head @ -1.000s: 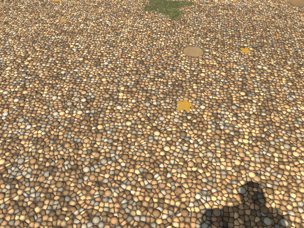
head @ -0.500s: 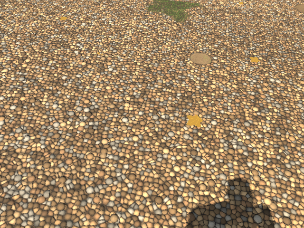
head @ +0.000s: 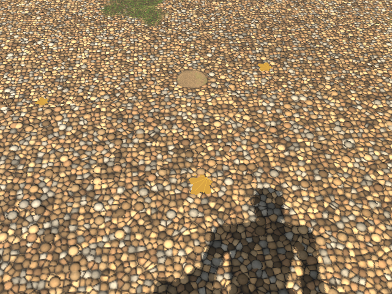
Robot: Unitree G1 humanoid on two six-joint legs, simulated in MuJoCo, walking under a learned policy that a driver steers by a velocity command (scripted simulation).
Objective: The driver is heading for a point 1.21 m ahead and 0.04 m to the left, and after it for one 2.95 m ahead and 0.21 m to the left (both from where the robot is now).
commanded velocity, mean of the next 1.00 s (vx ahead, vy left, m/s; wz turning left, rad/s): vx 0.50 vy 0.00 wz -0.17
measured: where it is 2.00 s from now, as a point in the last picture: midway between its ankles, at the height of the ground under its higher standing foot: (205, 141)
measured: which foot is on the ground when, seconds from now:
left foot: up 0.00-0.42, down 0.44-1.00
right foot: down 0.00-0.44, up 0.46-1.00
